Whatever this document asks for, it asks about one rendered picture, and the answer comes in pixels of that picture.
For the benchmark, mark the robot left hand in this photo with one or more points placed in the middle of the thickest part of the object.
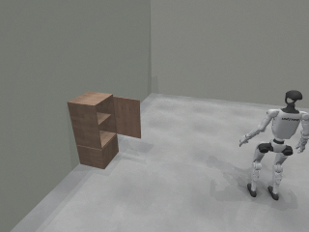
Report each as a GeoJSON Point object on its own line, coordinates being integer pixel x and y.
{"type": "Point", "coordinates": [242, 141]}

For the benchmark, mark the robot left upper arm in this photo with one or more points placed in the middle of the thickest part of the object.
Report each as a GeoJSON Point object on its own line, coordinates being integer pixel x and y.
{"type": "Point", "coordinates": [271, 113]}

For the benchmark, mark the robot right forearm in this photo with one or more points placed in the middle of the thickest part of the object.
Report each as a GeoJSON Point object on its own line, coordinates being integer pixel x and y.
{"type": "Point", "coordinates": [303, 140]}

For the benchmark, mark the robot left forearm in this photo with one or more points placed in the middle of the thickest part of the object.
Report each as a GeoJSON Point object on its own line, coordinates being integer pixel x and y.
{"type": "Point", "coordinates": [252, 133]}

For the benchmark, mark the robot right hand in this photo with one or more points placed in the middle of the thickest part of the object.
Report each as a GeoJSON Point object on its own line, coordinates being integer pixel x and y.
{"type": "Point", "coordinates": [302, 148]}

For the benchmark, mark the robot left foot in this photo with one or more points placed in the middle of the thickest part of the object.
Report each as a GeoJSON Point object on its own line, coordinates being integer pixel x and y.
{"type": "Point", "coordinates": [253, 192]}

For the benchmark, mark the cupboard door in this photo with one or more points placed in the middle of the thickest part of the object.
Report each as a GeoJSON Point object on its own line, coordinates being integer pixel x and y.
{"type": "Point", "coordinates": [127, 116]}

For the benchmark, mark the robot head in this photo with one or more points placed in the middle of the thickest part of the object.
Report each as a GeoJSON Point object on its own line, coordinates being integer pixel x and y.
{"type": "Point", "coordinates": [294, 95]}

